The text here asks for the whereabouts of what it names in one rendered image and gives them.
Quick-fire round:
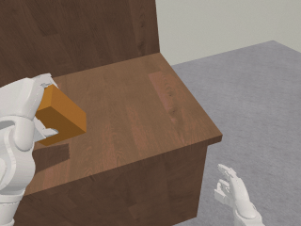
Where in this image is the sponge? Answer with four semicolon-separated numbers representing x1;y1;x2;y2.
35;84;87;146

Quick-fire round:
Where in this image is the robot left hand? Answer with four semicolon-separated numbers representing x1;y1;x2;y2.
0;73;59;142

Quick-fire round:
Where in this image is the robot right hand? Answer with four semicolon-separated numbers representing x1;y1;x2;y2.
214;164;250;208

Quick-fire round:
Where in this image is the table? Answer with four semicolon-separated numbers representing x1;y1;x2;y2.
0;0;223;226

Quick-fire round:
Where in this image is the right robot forearm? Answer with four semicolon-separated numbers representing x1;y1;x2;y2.
232;200;265;226

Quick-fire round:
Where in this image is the left robot forearm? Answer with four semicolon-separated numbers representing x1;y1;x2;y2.
0;116;36;226

